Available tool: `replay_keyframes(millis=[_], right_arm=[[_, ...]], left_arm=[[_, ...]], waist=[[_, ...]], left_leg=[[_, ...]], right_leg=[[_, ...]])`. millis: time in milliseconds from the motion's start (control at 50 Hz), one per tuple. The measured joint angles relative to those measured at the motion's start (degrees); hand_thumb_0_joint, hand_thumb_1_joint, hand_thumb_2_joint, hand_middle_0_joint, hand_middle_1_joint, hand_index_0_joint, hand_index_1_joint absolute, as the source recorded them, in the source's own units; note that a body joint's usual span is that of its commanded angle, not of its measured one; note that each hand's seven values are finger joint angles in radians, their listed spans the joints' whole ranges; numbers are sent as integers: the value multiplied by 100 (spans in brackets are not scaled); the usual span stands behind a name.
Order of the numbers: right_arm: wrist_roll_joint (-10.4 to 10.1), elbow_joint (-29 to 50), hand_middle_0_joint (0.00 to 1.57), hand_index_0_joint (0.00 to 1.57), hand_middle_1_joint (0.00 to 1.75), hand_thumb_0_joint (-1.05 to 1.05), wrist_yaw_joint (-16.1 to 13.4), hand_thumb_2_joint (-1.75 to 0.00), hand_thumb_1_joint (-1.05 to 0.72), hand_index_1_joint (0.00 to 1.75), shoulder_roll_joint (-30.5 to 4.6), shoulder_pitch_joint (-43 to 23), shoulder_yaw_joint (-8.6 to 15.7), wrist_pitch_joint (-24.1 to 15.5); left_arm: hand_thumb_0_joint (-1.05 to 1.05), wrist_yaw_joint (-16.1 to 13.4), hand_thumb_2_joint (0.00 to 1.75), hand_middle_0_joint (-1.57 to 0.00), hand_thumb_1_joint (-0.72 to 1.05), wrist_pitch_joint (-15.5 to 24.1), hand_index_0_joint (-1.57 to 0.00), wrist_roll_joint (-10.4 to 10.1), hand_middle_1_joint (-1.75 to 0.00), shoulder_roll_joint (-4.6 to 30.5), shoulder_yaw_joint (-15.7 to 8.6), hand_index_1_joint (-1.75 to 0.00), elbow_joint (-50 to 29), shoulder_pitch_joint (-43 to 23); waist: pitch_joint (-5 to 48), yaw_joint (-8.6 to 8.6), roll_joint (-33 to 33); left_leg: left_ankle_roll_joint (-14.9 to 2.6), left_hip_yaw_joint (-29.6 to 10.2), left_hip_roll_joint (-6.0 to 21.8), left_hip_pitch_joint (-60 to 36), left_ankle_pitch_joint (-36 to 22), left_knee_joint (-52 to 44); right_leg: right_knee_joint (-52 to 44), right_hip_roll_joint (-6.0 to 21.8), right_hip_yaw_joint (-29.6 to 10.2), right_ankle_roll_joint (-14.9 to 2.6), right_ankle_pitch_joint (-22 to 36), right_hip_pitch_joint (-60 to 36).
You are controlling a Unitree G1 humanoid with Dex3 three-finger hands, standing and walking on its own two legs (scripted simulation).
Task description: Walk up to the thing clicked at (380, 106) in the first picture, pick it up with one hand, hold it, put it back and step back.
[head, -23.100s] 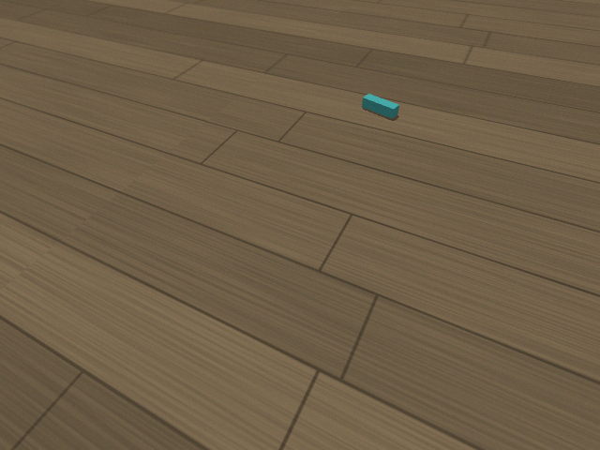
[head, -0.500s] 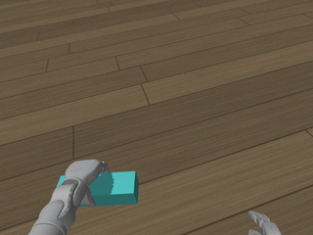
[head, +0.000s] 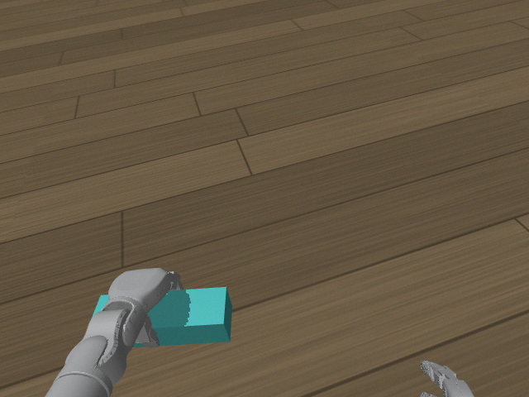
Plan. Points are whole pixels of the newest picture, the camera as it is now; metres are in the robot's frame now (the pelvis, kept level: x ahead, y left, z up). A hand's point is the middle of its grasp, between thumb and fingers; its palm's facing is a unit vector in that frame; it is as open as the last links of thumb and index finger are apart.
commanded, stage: crouch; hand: left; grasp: from above
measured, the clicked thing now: (164, 318) +0.29 +0.21 -0.07
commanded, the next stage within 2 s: lower in 1.94 s
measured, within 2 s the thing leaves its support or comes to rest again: neither
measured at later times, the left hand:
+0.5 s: hand (175, 332) +0.31 +0.23 -0.20, palm faces -0.44 +0.05 -0.90, open 9.5 cm
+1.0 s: hand (200, 345) +0.37 +0.24 -0.44, palm faces -0.44 +0.02 -0.90, open 9.7 cm
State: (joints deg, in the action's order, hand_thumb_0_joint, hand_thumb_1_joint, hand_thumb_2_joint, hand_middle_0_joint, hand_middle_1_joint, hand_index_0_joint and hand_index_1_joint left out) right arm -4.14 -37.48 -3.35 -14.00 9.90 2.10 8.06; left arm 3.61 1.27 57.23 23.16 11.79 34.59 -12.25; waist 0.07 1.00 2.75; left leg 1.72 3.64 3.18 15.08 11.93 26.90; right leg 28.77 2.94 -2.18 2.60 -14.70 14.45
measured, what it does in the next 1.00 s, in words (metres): lowers itself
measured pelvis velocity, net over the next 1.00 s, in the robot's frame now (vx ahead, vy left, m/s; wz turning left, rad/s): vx -0.06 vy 0.01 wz -0.02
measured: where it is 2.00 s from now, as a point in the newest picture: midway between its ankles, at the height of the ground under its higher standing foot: outside the picture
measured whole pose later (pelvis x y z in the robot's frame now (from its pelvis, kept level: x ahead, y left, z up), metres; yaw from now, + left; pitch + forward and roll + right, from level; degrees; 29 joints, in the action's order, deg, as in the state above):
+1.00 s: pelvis -0.06 +0.01 -0.29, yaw -1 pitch +36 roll -5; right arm 5.1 -43.8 1.7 -12.6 10.1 2.6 -1.9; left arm -21.4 7.0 70.4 29.3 0.4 71.9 -44.6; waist 10.5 -9.5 2.6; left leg 1.2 -4.9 3.5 110.2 35.0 108.5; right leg 107.1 1.1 -1.2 4.0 -38.6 104.8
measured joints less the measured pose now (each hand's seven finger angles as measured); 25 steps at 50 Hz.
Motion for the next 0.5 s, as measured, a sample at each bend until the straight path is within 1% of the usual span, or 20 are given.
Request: replay_keyframes(millis=[80, 120, 240, 300, 380, 440, 500], right_arm=[[14, -14, 20, 21, 30, 1, 8, -90, -91, 30, 8, -3, 8, -7], [30, -28, 20, 21, 30, 1, 18, -90, -91, 30, 16, -5, 18, -5], [152, -102, 20, 21, 30, 1, 97, -90, -90, 30, 16, -15, 77, 8], [233, -149, 20, 21, 30, 1, 171, -90, -90, 30, -15, 21, 140, -21], [353, -215, 20, 21, 30, 1, 257, -90, -91, 30, -81, 115, 238, -101], [419, -285, 20, 21, 30, 1, 277, -90, -91, 30, -122, 174, 289, -194], [493, -359, 20, 21, 30, 1, 258, -90, -91, 30, -146, 245, 326, -318]], left_arm=[[-1, -153, 40, -74, 8, 88, -77, 57, -47, -23, -22, -44, 184, -35], [-1, -289, 40, -74, 8, 178, -77, 120, -47, -44, -44, -44, 336, -64], [-1, -937, 38, -75, 9, 393, -78, 436, -46, -117, -66, -43, 1117, -349], [-1, -1289, 38, -76, 8, 432, -79, 643, -46, -148, -67, -42, 1565, -599], [-1, -1786, 38, -77, 7, 437, -80, 899, -46, -190, -135, -42, 2202, -1047], [-1, -2081, 38, -77, 7, 404, -80, 1027, -45, -197, -223, -42, 2657, -1414], [-1, -2294, 39, -78, 6, 382, -81, 1095, -45, -166, -317, -41, 2959, -1718]], waist=[[-4, -30, -24], [6, -50, -51], [108, -152, -162], [237, -206, -212], [449, -295, -229], [591, -408, -223], [734, -523, -192]], left_leg=[[-1, -23, -5, 95, 17, 56], [-1, -38, -8, 190, 39, 123], [3, -118, 3, 898, 239, 703], [8, -164, 21, 1541, 445, 1271], [28, -251, 66, 2624, 807, 2268], [19, -324, 81, 3495, 1066, 3042], [3, -392, 89, 4375, 1301, 3790]], right_leg=[[55, 6, 19, 2, -26, 84], [123, 9, 29, 2, -54, 173], [661, 6, 71, -2, -255, 831], [1192, -6, 78, -3, -451, 1443], [2109, -42, 92, 16, -788, 2466], [2841, -56, 104, 38, -1045, 3294], [3552, -70, 109, 51, -1276, 4133]])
